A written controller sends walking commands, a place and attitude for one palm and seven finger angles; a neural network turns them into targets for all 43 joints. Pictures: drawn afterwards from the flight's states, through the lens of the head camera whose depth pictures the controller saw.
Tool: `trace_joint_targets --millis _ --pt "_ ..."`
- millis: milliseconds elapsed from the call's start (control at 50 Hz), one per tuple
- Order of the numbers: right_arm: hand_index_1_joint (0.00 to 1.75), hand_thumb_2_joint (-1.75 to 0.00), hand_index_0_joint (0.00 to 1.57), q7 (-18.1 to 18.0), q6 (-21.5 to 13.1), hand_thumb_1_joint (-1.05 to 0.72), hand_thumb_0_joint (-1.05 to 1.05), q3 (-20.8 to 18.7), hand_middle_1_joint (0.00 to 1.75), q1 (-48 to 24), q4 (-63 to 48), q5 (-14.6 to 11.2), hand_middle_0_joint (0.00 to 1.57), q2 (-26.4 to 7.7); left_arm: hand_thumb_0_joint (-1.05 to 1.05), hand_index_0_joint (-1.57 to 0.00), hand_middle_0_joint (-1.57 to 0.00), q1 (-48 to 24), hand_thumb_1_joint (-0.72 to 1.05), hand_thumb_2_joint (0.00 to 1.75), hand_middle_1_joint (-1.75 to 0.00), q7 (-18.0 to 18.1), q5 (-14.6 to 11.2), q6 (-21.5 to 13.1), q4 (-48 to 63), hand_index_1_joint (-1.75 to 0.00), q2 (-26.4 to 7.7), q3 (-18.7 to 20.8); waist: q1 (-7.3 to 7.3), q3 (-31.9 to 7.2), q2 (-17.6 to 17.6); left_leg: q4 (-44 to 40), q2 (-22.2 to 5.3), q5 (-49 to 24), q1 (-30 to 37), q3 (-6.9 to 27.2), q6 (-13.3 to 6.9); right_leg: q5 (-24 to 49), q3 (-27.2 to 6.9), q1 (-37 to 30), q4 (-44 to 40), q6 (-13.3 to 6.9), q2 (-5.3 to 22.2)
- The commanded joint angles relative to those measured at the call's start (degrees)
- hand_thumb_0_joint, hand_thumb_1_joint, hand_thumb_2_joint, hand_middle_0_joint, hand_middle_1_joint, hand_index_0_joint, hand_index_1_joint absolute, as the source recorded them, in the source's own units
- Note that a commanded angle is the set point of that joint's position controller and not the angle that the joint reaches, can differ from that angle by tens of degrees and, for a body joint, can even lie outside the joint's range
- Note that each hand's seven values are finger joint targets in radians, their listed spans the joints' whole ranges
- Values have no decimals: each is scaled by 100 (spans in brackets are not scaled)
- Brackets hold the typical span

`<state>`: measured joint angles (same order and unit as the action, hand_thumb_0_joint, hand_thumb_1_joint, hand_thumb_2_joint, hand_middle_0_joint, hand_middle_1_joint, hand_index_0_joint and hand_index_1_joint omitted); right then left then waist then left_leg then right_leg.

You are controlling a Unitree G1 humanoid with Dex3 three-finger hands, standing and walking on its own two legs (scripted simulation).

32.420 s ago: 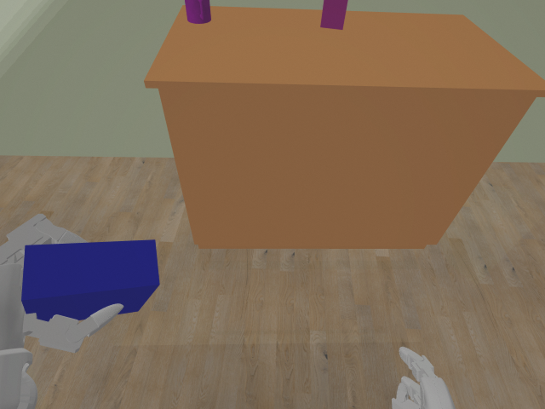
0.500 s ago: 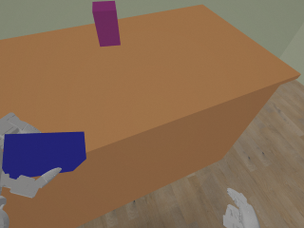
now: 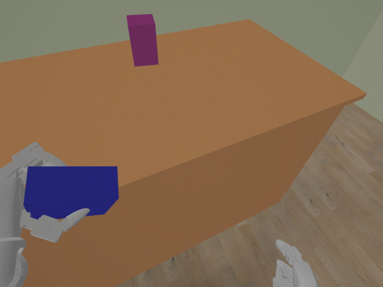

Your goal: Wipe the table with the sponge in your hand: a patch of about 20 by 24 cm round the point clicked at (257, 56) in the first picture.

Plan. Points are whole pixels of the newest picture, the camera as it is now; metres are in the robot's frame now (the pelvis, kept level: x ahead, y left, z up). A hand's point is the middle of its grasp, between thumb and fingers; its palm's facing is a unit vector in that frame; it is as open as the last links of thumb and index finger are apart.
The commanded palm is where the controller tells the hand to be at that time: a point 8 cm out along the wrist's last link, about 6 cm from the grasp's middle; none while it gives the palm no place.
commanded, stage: come to a stop and stand still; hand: left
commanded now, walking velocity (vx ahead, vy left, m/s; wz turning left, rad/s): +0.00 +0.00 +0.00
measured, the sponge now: (85, 194) +0.23 +0.20 +0.13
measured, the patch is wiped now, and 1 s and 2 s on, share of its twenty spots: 0.00 0.00 0.00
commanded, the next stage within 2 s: look again from close up in 0.52 s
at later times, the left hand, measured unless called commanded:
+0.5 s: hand (35, 183) +0.22 +0.27 +0.16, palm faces +0.40 -0.84 -0.35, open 9.6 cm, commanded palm +0.17 +0.30 +0.18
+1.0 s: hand (41, 180) +0.23 +0.26 +0.16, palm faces +0.42 -0.83 -0.36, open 9.6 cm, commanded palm +0.17 +0.29 +0.18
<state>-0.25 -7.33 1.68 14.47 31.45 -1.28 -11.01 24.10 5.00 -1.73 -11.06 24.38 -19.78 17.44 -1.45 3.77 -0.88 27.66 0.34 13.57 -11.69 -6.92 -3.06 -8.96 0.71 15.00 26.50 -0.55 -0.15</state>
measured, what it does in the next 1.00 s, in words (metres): stands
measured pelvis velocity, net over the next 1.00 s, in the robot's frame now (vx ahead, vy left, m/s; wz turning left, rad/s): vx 0.02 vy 0.01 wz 0.02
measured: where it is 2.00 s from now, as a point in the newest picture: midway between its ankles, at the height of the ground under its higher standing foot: outside the picture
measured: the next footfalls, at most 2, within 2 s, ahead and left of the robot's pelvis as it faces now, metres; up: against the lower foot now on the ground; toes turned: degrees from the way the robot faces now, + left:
none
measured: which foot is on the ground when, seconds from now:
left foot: down 0.00-1.00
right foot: down 0.00-1.00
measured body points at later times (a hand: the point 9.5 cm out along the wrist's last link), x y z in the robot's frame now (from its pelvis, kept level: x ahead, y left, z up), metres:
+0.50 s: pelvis +0.01 +0.02 +0.00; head +0.02 +0.04 +0.45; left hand +0.20 +0.31 +0.18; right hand +0.21 -0.19 -0.06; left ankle +0.02 +0.08 -0.74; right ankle +0.06 -0.11 -0.74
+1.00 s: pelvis +0.02 +0.01 +0.01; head +0.03 +0.02 +0.46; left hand +0.20 +0.30 +0.18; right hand +0.21 -0.21 -0.07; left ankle +0.02 +0.08 -0.74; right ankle +0.06 -0.11 -0.74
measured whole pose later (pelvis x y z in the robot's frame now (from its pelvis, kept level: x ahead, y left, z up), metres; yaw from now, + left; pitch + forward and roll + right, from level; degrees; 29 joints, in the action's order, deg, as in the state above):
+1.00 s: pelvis +0.02 +0.01 +0.01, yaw +1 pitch -2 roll -1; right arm -1.1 -5.5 1.7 12.1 32.6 -0.4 -11.5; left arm 23.0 6.5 -1.8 -9.6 24.9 -19.8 18.9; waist -2.5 3.1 -0.4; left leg 24.5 0.6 13.2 -10.0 -5.3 -3.1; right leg -7.7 2.2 11.6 20.8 -0.1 -0.1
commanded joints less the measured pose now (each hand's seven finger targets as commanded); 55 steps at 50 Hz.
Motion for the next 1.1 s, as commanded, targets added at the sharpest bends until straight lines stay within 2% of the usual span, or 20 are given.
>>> trace_joint_targets --millis 0,120,160,240,260,340,360,420,500,560,740,840,940,960,980,1000,1020,1040,1060,1080 --pt "30 -90 20 -109 -434 -90 0 -226 30 -714 -919 5 20 -720 0 -120 -120 -1231 10 130 -160 208 55 -430 1033 -160 -1153 1037 -50 -579 958 -1301 -764 1500 -895 904 47 -540 -189 -848 -32 -45 132" --pt "30 -90 20 -53 -512 -90 0 -231 30 -670 -819 42 20 -743 0 -120 -120 -985 10 130 -160 135 68 -454 950 -160 -870 654 -40 -492 176 -1050 -541 1130 -599 827 152 -686 -358 -564 -592 -54 184" --pt "30 -90 20 -39 -529 -90 0 -231 30 -722 -797 52 20 -754 0 -120 -120 -974 10 130 -160 135 81 -441 1039 -160 -902 637 -32 -512 396 -1065 -525 974 -461 787 182 -611 -347 -496 -612 -56 149" --pt "30 -90 20 -47 -509 -90 0 -241 30 -678 -797 53 20 -749 0 -120 -120 -1045 10 130 -160 163 94 -447 1136 -160 -937 660 -33 -634 408 -1108 -550 641 -456 854 200 -255 -264 -691 -485 -42 112" --pt "30 -90 20 -34 -506 -90 0 -231 30 -726 -775 65 20 -765 0 -120 -120 -1102 10 130 -160 166 100 -453 1220 -160 -1075 762 -29 -653 641 -1175 -548 553 -427 864 243 -151 -202 -703 -384 -41 71" --pt "30 -90 20 -56 -433 -90 0 -251 30 -698 -825 70 20 -730 0 -120 -120 -908 10 130 -160 170 51 -441 1193 -160 -1014 780 -44 -824 413 -968 -495 -97 -290 829 276 362 -209 -874 -394 -54 130" --pt "30 -90 20 -44 -423 -90 0 -242 30 -746 -813 76 20 -738 0 -120 -120 -908 10 130 -160 165 37 -429 1219 -160 -1060 804 -29 -779 545 -978 -460 -233 -225 791 335 419 -185 -796 -370 -60 107" --pt "30 -90 20 -51 -357 -90 0 -260 30 -729 -842 72 20 -737 0 -120 -120 -818 10 130 -160 149 5 -412 1277 -160 -996 768 -34 -901 406 -861 -450 -674 -88 787 363 710 -180 -865 -368 -61 125" --pt "30 -90 20 -59 -288 -90 0 -264 30 -771 -871 69 20 -741 0 -120 -120 -768 10 130 -160 150 -16 -373 1392 -160 -996 750 -34 -968 570 -853 -465 -1049 54 776 441 834 -124 -868 -287 -54 100" --pt "30 -90 20 -69 -242 -90 0 -256 30 -833 -892 66 20 -740 0 -120 -120 -722 10 130 -160 168 -35 -338 1438 -160 -1084 835 -38 -974 520 -849 -435 -1052 8 776 449 872 -128 -937 -319 -44 106" --pt "30 -90 20 -130 -164 -90 0 -251 30 -842 -891 61 20 -746 0 -120 -120 -795 10 130 -160 205 -16 -264 1278 -160 -925 647 -37 -745 441 -1073 -417 9 -207 815 334 289 -248 -872 -612 -42 110" --pt "30 -90 20 -161 -149 -90 0 -261 30 -831 -874 75 20 -737 0 -120 -120 -702 10 130 -160 232 -15 -226 1197 -160 -920 661 -42 -813 257 -1018 -372 44 -172 790 297 283 -310 -923 -743 -48 153" --pt "30 -90 20 -174 -138 -90 0 -292 30 -807 -831 74 20 -764 0 -120 -120 -648 10 130 -160 246 -30 -203 1279 -160 -933 674 -24 -947 315 -900 -322 -415 -28 761 321 636 -325 -971 -709 -74 169" --pt "30 -90 20 -178 -144 -90 0 -283 30 -874 -824 85 20 -763 0 -120 -120 -547 10 130 -160 257 -36 -185 1280 -160 -1053 795 -34 -993 339 -880 -325 -530 23 747 328 733 -302 -970 -682 -63 170" --pt "30 -90 20 -151 -373 -90 0 -282 30 16 -670 433 20 -903 0 -120 -120 -6820 10 130 -160 234 960 -872 3084 -160 -5649 4008 97 -81 -266 -161 -688 -918 -1081 731 79 768 -323 -354 -727 233 375" --pt "30 -90 20 -153 -378 -90 0 -103 30 -631 -302 179 20 -222 0 -120 -120 -3043 10 130 -160 -33 289 -644 -732 -160 -1966 1817 -34 -1410 -29 -515 -399 -1202 24 898 79 698 -364 -416 -382 -294 665" --pt "30 -90 20 -156 -507 -90 0 -418 30 -403 -694 103 20 -673 0 -120 -120 -1220 10 130 -160 -115 6 -599 -666 -160 -1085 1118 -229 -1230 602 -406 -421 -1323 351 727 234 1207 -955 -589 -526 -263 561" --pt "30 -90 20 -67 -483 -90 0 -439 30 -301 -717 74 20 -764 0 -120 -120 -882 10 130 -160 -122 -115 -705 265 -160 -1006 891 -105 -1430 961 -477 -421 -1343 227 780 243 1256 -774 -990 -338 -208 599" --pt "30 -90 20 21 -509 -90 0 -408 30 -560 -723 -8 20 -687 0 -120 -120 -133 10 130 -160 -112 -237 -677 248 -160 -496 538 -118 -1499 1226 -523 -512 -1587 293 721 268 1173 -462 -1074 -90 -192 527" --pt "30 -90 20 83 -497 -90 0 -448 30 -531 -810 4 20 -817 0 -120 -120 -82 10 130 -160 -67 -190 -662 845 -160 -718 578 -130 -1435 988 -524 -595 -1557 71 781 239 1062 -446 -1090 -8 -136 475"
